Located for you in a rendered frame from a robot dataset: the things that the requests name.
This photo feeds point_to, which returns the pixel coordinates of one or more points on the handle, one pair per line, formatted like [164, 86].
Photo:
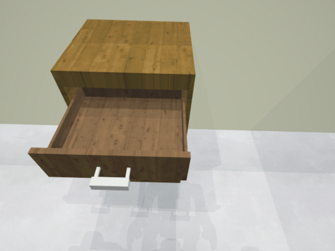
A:
[110, 183]

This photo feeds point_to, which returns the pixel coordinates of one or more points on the cabinet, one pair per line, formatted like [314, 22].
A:
[128, 54]

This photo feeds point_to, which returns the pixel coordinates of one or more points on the drawer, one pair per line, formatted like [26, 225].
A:
[116, 129]

